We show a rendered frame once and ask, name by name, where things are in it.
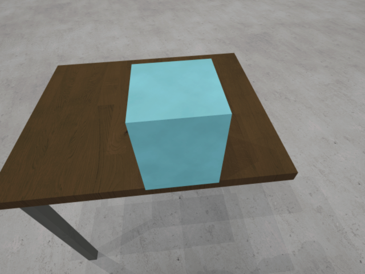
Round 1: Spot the carton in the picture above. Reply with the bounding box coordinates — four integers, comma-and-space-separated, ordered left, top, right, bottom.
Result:
125, 59, 232, 190

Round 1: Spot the table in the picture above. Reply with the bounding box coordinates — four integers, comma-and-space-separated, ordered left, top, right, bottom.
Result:
0, 53, 298, 260

